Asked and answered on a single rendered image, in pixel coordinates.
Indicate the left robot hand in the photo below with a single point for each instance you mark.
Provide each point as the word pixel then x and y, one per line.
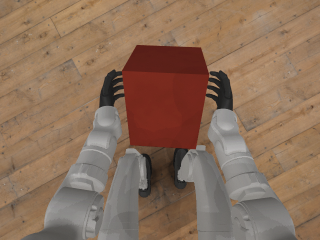
pixel 107 97

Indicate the robot right thigh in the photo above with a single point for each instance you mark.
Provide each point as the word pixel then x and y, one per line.
pixel 213 205

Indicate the robot left forearm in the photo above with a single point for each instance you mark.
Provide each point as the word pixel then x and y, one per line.
pixel 91 168

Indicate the left robot upper arm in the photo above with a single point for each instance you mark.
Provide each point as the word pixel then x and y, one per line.
pixel 74 214

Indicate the carton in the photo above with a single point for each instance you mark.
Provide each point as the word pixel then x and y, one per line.
pixel 165 89

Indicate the robot right shin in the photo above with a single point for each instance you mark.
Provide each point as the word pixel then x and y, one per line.
pixel 181 172

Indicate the right robot upper arm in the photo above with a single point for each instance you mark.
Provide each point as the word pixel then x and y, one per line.
pixel 261 219

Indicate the right robot hand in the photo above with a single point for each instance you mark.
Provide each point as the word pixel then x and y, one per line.
pixel 224 100

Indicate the robot right forearm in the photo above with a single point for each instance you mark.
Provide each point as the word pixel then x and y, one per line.
pixel 243 179

